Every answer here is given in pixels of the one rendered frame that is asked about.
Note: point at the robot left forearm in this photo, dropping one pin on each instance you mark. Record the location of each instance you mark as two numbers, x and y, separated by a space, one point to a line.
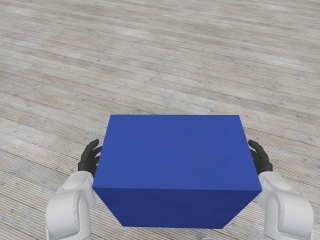
67 215

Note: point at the carton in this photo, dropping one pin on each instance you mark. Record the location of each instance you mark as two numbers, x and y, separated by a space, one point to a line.
175 171

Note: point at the robot left hand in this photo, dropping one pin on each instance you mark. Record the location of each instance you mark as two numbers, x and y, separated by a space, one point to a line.
89 160

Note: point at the robot right hand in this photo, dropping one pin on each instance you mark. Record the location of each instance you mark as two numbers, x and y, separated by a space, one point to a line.
260 158

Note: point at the robot right forearm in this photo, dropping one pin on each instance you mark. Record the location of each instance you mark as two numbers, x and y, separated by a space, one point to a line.
288 215

